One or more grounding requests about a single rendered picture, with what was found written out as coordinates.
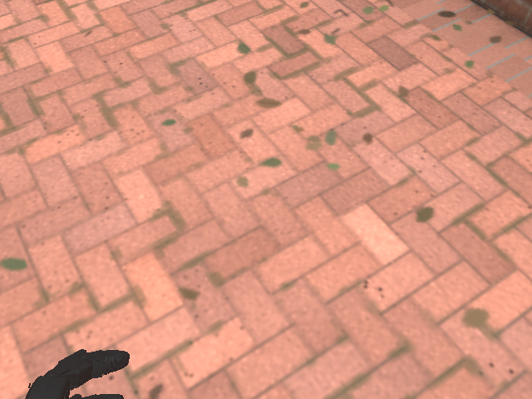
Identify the left robot hand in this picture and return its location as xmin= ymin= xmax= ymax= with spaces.
xmin=25 ymin=349 xmax=130 ymax=399

